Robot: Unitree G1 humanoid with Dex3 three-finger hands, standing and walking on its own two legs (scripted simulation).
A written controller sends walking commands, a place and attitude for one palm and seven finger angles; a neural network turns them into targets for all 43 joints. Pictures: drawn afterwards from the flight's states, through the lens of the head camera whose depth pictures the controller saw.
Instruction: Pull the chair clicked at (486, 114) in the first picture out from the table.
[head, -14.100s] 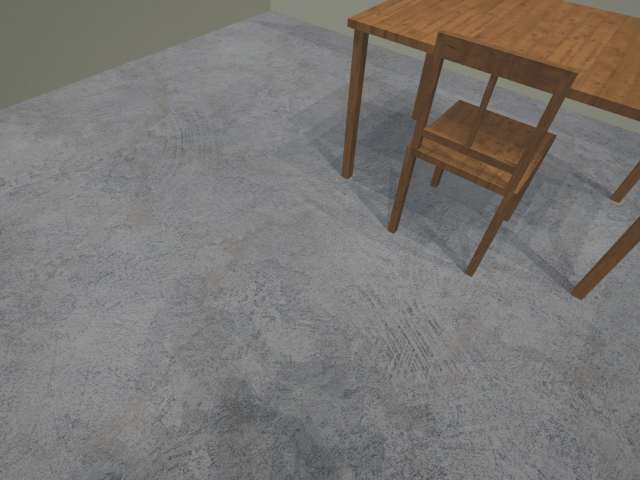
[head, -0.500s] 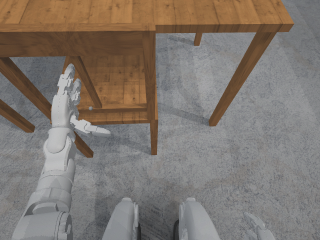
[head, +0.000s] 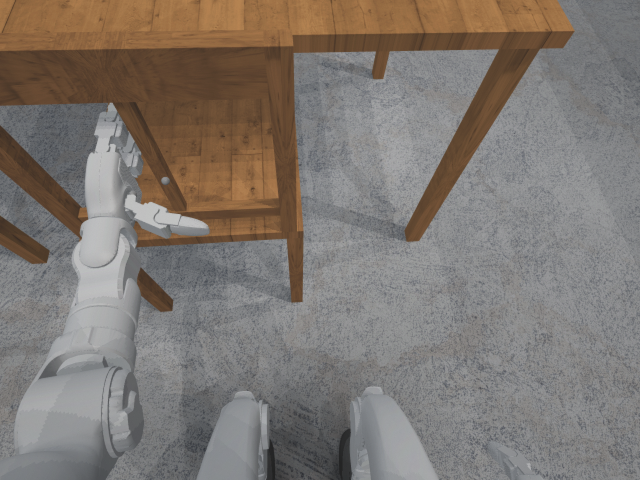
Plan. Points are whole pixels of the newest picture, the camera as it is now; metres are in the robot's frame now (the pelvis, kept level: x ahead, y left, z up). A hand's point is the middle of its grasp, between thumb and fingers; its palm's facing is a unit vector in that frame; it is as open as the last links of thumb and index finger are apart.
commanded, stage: push the fingers through the gap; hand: left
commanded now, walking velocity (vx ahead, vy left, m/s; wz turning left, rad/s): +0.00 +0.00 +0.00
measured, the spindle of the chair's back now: (156, 162) +0.52 +0.21 +0.01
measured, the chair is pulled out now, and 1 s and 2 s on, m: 0.00 0.00 0.01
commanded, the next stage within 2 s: hook a spindle and tug to test in 0.60 s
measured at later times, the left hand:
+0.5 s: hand (165, 165) +0.49 +0.19 +0.04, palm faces +0.09 -1.00 -0.04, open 16.9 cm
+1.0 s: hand (167, 167) +0.49 +0.18 +0.04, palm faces +0.07 -1.00 -0.03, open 15.9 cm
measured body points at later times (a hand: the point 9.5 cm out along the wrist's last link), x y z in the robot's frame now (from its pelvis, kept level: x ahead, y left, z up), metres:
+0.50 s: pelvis +0.00 +0.00 +0.00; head +0.14 +0.01 +0.42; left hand +0.48 +0.24 +0.05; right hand +0.04 -0.26 -0.12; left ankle +0.04 +0.12 -0.61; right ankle +0.04 -0.11 -0.61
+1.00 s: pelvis +0.00 +0.01 +0.00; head +0.14 +0.02 +0.43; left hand +0.48 +0.24 +0.05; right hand +0.06 -0.26 -0.12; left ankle +0.04 +0.12 -0.61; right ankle +0.04 -0.11 -0.61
